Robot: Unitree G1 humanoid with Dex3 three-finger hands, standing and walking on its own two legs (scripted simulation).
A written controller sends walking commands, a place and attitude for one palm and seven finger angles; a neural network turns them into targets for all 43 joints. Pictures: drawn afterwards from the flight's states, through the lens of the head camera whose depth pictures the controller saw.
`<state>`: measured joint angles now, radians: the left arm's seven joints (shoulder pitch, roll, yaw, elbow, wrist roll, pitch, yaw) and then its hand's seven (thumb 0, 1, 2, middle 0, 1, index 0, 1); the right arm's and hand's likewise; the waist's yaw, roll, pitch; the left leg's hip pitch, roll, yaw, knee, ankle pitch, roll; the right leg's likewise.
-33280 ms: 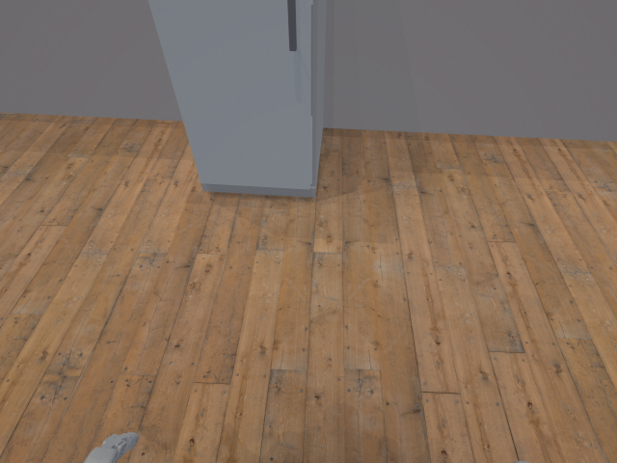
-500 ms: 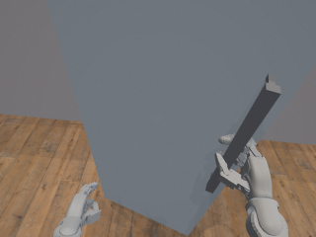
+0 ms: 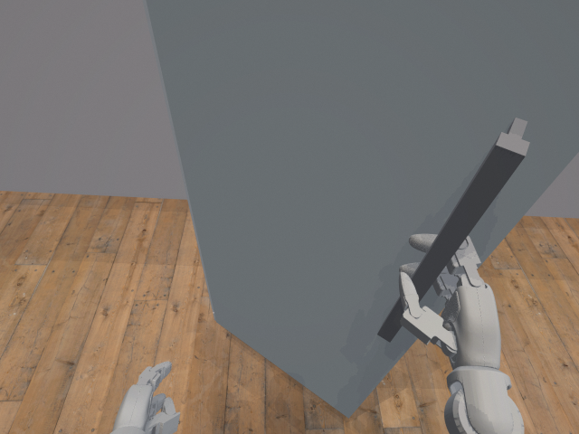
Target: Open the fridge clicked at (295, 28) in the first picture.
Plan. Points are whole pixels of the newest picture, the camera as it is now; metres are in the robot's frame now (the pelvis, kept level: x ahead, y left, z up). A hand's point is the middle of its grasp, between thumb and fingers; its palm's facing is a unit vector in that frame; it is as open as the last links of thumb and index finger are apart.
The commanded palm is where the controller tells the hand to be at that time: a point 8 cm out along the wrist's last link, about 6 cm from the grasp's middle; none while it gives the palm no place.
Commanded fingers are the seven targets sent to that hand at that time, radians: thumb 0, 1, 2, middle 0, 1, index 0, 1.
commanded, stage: walk backward, drawing the door open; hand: right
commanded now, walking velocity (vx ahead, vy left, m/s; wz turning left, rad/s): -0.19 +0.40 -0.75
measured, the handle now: (433, 258) +0.30 -0.13 +0.15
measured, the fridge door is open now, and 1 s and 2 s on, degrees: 34 62 74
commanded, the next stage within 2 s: stop walking and hold the door back in 1.34 s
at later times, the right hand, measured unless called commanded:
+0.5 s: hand (333, 373) +0.17 -0.02 +0.12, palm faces +0.37 +0.91 -0.21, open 7.2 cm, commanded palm +0.13 -0.04 +0.13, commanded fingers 0.00 -0.90 -0.90 0.45 1.40 0.45 1.40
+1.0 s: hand (212, 411) +0.13 +0.09 +0.12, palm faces +0.77 +0.62 -0.17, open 6.7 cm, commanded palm +0.07 +0.08 +0.12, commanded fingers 0.00 -0.90 -0.90 0.45 1.40 0.45 1.40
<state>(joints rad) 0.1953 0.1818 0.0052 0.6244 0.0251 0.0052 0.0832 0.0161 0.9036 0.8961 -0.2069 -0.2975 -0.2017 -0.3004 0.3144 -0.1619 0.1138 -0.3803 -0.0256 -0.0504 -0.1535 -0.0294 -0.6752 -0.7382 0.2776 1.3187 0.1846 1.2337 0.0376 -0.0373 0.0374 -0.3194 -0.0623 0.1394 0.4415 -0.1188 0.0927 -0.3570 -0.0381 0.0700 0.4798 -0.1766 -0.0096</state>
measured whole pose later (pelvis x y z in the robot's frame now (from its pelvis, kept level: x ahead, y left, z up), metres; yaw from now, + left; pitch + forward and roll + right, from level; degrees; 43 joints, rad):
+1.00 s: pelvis +0.05 +0.38 -0.01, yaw -53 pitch -3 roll +0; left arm 0.13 0.16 0.03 0.66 0.01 -0.11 0.08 0.02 0.90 0.90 -0.21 -0.30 -0.20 -0.30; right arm 0.21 -0.20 0.02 -0.42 0.00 -0.07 -0.04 -0.04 -0.65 -0.82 0.40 1.33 0.23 1.31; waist 0.04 0.02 0.16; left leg -0.30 0.09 0.10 0.61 -0.26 -0.01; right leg -0.49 -0.04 -0.03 1.20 -0.55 0.02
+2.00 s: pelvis +0.17 +0.58 -0.01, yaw -80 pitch -3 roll +2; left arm 0.20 0.17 -0.05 0.73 -0.01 0.01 0.08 0.01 0.90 0.90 -0.21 -0.30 -0.21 -0.30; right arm -0.52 -0.21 0.00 0.54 0.04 -0.10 -0.04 -0.04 -0.64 -0.82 0.46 1.40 0.44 1.40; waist -0.02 -0.05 0.06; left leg -0.24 0.01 0.04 0.55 -0.26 0.01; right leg -0.42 0.02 -0.01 0.85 -0.37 -0.02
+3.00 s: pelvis +0.15 +0.56 +0.00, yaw -76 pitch +0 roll +0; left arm 0.22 0.22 0.01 0.64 -0.02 -0.09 0.02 0.01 0.90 0.90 -0.21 -0.30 -0.20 -0.30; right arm -0.39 -0.22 -0.10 0.44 0.08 -0.12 0.07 -0.03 -0.47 -0.71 0.46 1.39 0.39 1.38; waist 0.02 0.02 -0.02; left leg -0.30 0.03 0.01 0.56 -0.27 -0.02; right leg -0.32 -0.04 -0.05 0.53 -0.22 0.02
